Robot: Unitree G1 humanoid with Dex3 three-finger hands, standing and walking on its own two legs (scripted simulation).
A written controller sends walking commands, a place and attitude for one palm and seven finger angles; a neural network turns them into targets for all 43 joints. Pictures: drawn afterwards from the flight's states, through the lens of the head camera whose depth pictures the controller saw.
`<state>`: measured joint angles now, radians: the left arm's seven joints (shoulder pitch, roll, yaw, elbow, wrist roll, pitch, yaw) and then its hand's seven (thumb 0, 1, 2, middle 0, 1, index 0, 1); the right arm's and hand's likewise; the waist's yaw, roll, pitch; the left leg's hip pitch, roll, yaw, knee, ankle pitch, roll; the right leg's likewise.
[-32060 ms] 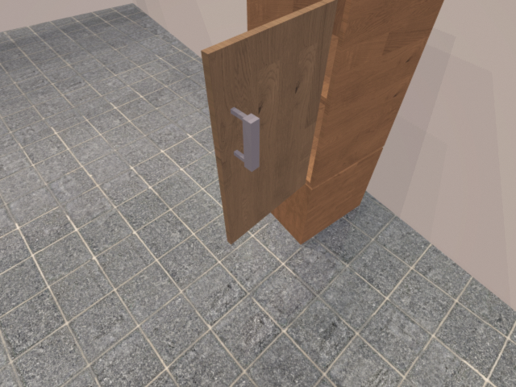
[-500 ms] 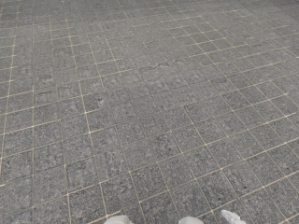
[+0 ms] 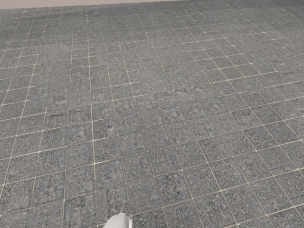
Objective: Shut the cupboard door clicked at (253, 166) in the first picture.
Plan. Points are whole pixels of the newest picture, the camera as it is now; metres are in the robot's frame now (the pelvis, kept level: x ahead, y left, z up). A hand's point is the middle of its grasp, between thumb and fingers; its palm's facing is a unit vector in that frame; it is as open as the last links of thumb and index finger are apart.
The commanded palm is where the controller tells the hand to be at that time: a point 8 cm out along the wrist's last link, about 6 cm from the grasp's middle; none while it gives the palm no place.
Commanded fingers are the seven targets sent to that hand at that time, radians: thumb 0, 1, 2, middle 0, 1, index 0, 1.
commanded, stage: walk to a spot facing it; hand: left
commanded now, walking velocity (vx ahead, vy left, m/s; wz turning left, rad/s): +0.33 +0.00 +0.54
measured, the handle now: out of the picture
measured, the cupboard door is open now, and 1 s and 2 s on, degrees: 60 60 60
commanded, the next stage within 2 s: turn to face it in 0.20 s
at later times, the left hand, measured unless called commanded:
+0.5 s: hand (72, 203) +0.22 +0.27 -0.18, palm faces +0.18 -0.97 -0.19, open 7.3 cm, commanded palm none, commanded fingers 0.00 0.90 0.90 -0.20 -0.30 -0.20 -0.30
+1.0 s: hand (93, 153) +0.40 +0.24 -0.18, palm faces -0.14 -0.96 -0.23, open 7.4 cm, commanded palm none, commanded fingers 0.00 0.90 0.90 -0.20 -0.30 -0.20 -0.30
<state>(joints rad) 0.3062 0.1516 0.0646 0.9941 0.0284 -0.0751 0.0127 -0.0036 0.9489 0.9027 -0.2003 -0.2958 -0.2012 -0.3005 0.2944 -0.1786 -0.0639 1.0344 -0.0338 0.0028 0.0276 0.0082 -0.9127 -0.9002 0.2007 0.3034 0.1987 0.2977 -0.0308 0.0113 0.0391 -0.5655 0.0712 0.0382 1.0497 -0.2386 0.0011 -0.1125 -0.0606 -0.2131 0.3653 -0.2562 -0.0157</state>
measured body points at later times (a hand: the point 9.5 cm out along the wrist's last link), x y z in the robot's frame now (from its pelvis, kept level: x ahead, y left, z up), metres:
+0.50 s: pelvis +0.19 +0.08 -0.01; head +0.22 +0.10 +0.44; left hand +0.21 +0.33 -0.16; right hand +0.31 -0.14 -0.14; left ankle +0.21 +0.14 -0.75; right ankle +0.25 -0.08 -0.68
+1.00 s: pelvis +0.30 +0.06 -0.01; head +0.36 +0.05 +0.44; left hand +0.41 +0.29 -0.16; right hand +0.34 -0.20 -0.15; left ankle +0.33 +0.21 -0.70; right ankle +0.27 -0.05 -0.75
